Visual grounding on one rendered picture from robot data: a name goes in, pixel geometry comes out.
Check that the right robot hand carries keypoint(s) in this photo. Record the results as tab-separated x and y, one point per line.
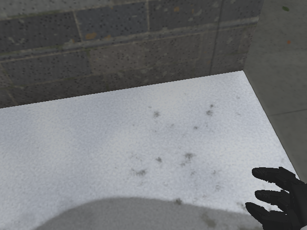
293	204

